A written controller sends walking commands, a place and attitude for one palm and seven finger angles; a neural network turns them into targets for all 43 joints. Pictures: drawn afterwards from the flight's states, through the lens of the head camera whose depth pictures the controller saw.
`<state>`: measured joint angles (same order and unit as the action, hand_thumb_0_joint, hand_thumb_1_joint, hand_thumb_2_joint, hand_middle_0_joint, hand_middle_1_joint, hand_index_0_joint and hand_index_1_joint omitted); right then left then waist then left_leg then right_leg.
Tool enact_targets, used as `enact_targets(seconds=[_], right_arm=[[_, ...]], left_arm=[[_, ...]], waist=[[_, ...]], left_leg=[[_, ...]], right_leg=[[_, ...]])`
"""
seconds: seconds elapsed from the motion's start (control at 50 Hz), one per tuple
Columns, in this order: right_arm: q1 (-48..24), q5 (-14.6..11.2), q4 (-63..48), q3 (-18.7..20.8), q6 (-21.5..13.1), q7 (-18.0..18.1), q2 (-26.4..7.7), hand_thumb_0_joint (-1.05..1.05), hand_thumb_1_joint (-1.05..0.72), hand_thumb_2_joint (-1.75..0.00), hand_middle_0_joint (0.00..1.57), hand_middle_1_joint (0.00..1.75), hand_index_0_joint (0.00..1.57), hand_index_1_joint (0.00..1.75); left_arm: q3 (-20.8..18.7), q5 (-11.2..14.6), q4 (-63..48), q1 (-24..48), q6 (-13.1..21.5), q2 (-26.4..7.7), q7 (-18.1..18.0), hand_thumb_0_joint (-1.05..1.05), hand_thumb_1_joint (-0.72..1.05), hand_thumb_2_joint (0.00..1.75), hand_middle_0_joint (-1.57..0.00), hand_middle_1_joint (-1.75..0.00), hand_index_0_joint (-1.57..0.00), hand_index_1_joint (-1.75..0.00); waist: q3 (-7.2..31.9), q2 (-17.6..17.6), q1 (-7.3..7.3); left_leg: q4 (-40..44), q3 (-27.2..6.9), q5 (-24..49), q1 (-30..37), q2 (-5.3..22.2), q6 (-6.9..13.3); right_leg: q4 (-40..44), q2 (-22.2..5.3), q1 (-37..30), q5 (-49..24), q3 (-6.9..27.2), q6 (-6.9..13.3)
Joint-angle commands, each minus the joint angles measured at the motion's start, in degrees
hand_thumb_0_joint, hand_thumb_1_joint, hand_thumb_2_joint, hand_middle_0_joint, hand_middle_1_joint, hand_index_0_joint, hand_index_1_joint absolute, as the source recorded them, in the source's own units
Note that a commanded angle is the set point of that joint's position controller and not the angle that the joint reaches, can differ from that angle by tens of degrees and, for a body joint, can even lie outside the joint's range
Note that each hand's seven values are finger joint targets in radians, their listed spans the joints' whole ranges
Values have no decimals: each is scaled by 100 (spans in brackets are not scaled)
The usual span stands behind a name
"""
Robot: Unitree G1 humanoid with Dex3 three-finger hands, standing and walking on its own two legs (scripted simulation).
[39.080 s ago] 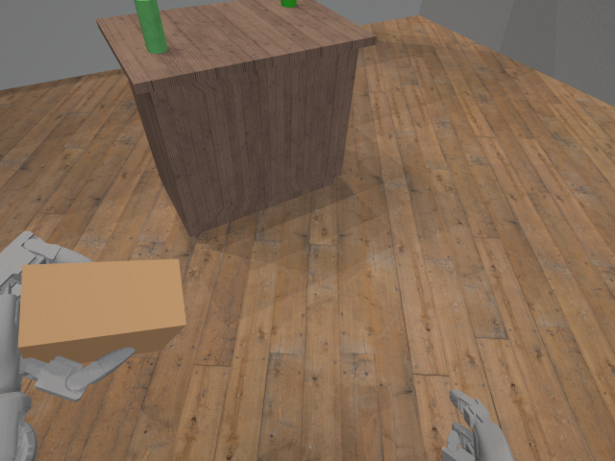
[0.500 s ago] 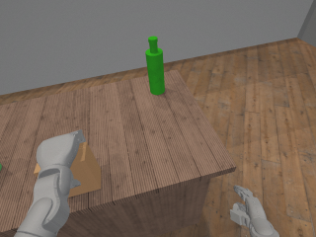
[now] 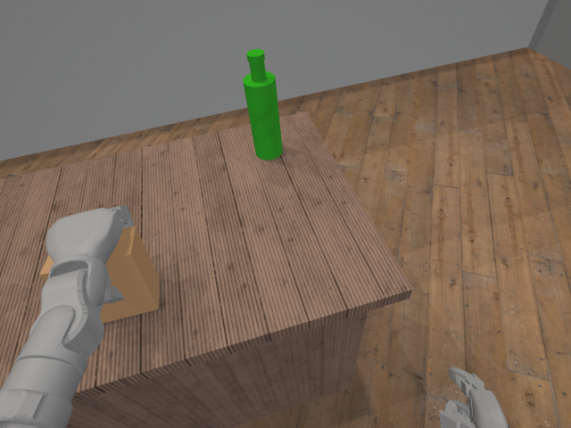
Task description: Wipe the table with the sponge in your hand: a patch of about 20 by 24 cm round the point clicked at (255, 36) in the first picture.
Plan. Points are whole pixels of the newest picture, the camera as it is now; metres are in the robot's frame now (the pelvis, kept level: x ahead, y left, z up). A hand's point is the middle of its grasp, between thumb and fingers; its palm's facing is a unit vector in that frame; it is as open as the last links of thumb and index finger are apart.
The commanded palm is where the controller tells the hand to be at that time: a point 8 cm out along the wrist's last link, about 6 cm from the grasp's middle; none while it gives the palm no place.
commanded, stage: wipe forward along the first lane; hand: left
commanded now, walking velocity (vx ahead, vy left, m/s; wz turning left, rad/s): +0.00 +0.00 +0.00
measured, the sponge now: (113, 286) +0.29 +0.32 +0.02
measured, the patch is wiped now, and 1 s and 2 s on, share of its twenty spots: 0.20 0.45 0.70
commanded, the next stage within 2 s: slide across to the middle lane in 0.96 s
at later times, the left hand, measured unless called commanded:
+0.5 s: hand (110, 233) +0.35 +0.33 +0.08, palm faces -0.09 -0.01 -1.00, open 10.8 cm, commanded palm +0.34 +0.33 +0.11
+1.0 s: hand (110, 204) +0.41 +0.36 +0.07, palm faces -0.11 -0.01 -0.99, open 10.8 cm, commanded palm +0.39 +0.35 +0.11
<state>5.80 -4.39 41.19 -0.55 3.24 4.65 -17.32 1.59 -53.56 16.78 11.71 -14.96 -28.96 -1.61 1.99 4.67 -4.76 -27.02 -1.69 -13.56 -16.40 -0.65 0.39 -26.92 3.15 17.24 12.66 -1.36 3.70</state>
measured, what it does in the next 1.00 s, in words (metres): stands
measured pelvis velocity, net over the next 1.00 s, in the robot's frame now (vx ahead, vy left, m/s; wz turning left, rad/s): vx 0.01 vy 0.03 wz -0.01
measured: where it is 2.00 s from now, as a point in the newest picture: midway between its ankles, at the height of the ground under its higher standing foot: outside the picture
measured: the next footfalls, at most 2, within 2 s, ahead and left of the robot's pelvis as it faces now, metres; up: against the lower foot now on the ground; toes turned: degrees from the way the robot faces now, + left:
none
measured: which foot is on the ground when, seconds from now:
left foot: down 0.00-1.00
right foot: down 0.00-1.00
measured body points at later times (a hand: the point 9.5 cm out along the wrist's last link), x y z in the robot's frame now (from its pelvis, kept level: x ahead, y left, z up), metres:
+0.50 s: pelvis -0.01 +0.01 +0.00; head +0.02 -0.02 +0.45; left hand +0.35 +0.32 +0.13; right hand +0.15 -0.25 -0.13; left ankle +0.00 +0.13 -0.74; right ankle +0.01 -0.08 -0.74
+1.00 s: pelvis +0.01 +0.03 +0.00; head +0.06 +0.02 +0.45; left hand +0.41 +0.35 +0.13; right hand +0.12 -0.24 -0.13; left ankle +0.00 +0.13 -0.74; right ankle +0.01 -0.08 -0.74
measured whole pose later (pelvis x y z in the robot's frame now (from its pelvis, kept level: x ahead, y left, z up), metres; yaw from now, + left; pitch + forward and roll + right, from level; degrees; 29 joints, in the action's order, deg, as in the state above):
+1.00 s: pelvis +0.01 +0.03 +0.00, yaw -1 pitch +10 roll -1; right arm 12.4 -5.1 41.4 0.2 6.6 3.4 -17.2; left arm -0.3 -57.5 48.0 36.5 -6.4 -34.0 -3.6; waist 4.8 2.6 -0.2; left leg -29.2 -0.9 -14.3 -24.6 -1.6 2.1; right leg -26.3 2.2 24.2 11.9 -0.5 1.6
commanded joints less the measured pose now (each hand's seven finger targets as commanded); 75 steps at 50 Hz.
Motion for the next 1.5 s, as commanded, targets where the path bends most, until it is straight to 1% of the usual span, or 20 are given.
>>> enact_targets(seconds=[0.0,0.06,0.1,0.28,0.36,0.4,0.42,0.48,0.56,0.6,0.66,0.7,0.76,0.8,0.86,0.9,1.0,1.22,1.28,1.48], right_arm=[[-715,-7,-893,254,-246,41,-669,0,-90,-90,20,30,20,30],[-642,-24,-919,251,-224,45,-647,0,-90,-90,20,30,20,30],[-634,-29,-914,251,-229,51,-674,0,-90,-90,20,30,20,30],[-359,-66,-807,245,-178,91,-665,0,-90,-90,20,30,20,30],[-228,-60,-804,254,-149,77,-673,0,-90,-90,20,30,20,30],[-217,-61,-767,246,-116,90,-716,0,-90,-90,20,30,20,30],[-141,-63,-780,247,-106,93,-684,0,-90,-90,20,30,20,30],[-47,-75,-736,242,-84,86,-702,0,-90,-90,20,30,20,30],[104,-74,-733,269,-45,67,-710,0,-90,-90,20,30,20,30],[136,-66,-704,280,-13,64,-746,0,-90,-90,20,30,20,30],[209,-76,-713,306,28,36,-738,0,-90,-90,20,30,20,30],[198,-83,-701,297,45,39,-767,0,-90,-90,20,30,20,30],[355,-84,-629,302,84,29,-812,0,-90,-90,20,30,20,30],[369,-83,-616,309,89,14,-821,0,-90,-90,20,30,20,30],[494,-74,-586,336,130,-28,-833,0,-90,-90,20,30,20,30],[477,-58,-607,356,144,-49,-826,0,-90,-90,20,30,20,30],[557,-65,-583,370,192,-74,-837,0,-90,-90,20,30,20,30],[416,-58,-578,424,167,-90,-722,0,-90,-90,20,30,20,30],[329,-67,-552,424,146,-110,-653,0,-90,-90,20,30,20,30],[37,-38,-502,297,188,-119,-605,0,-90,-90,20,30,20,30]], left_arm=[[-553,-138,4,1036,28,-1331,-146,0,10,130,-120,-160,-120,-160],[-283,-132,197,1245,66,-1075,-136,0,10,130,-120,-160,-120,-160],[-508,-132,253,1415,124,-1345,-170,0,10,130,-120,-160,-120,-160],[-205,-304,1085,2479,295,-1308,-237,0,10,130,-120,-160,-120,-160],[-204,-365,1385,2710,366,-1356,-277,0,10,130,-120,-160,-120,-160],[-484,-385,1539,2885,410,-1714,-292,0,10,130,-120,-160,-120,-160],[-234,-393,1627,2995,433,-1486,-290,0,10,130,-120,-160,-120,-160],[-231,-460,1987,3320,488,-1582,-305,0,10,130,-120,-160,-120,-160],[-198,-527,2122,3521,593,-1596,-330,0,10,130,-120,-160,-120,-160],[-498,-532,2256,3483,627,-1895,-336,0,10,130,-120,-160,-120,-160],[-280,-505,2333,3545,649,-1655,-361,0,10,130,-120,-160,-120,-160],[-524,-465,2406,3557,675,-1923,-373,0,10,130,-120,-160,-120,-160],[-454,-511,2662,3769,681,-1989,-375,0,10,130,-120,-160,-120,-160],[-539,-565,2626,3865,731,-2089,-371,0,10,130,-120,-160,-120,-160],[-374,-659,2790,3948,719,-1989,-361,0,10,130,-120,-160,-120,-160],[-465,-644,2709,3810,756,-1978,-352,0,10,130,-120,-160,-120,-160],[-425,-613,2791,4094,784,-1933,-369,0,10,130,-120,-160,-120,-160],[79,-348,1879,4697,729,-1207,-542,0,10,130,-120,-160,-120,-160],[392,-269,1743,4707,575,-751,-588,0,10,130,-120,-160,-120,-160],[694,-310,1749,5003,-61,-365,-551,0,10,130,-120,-160,-120,-160]], waist=[[1079,-762,99],[980,-906,186],[1008,-902,160],[874,-765,331],[1127,-716,346],[1164,-789,330],[1170,-815,395],[991,-753,446],[1325,-602,447],[1489,-613,368],[1446,-640,435],[1465,-611,382],[1395,-857,514],[1500,-627,451],[1509,-563,519],[1729,-383,413],[1602,-559,506],[2019,-316,595],[1929,-186,618],[1994,-219,572]], left_leg=[[118,-1,469,-73,-267,272],[101,36,330,-187,-247,287],[121,-7,269,-216,-241,294],[154,45,-185,-360,-223,298],[111,51,-49,-383,-204,302],[123,14,-56,-465,-204,304],[111,49,-88,-490,-202,317],[131,42,-201,-561,-180,304],[79,46,69,-471,-169,307],[91,5,254,-491,-155,301],[67,43,297,-454,-130,304],[102,5,352,-499,-132,308],[76,47,382,-571,-120,323],[111,2,574,-501,-117,307],[50,33,684,-403,-96,298],[44,-7,1058,-255,-80,277],[53,-80,1089,-248,-29,262],[32,-172,1668,538,56,168],[84,-277,1707,781,90,84],[133,-368,1918,896,67,-65]], right_leg=[[484,-245,-705,-870,742,-63],[506,-268,-554,-712,631,-116],[514,-247,-536,-600,697,-83],[620,-258,-103,235,529,-116],[545,-265,-193,-13,505,-108],[550,-252,-227,0,568,-87],[538,-273,-231,30,480,-126],[557,-268,-22,199,443,-123],[474,-265,-125,-172,409,-95],[433,-255,-245,-389,428,-53],[431,-266,-184,-479,360,-87],[453,-260,-257,-550,409,-53],[447,-268,-251,-671,369,-108],[410,-249,-231,-782,362,-41],[385,-235,-111,-832,296,-51],[329,-220,-197,-1151,290,18],[331,-192,16,-1034,202,17],[349,-172,28,-1170,136,18],[367,-144,228,-950,63,33],[307,-155,73,-1073,-25,82]])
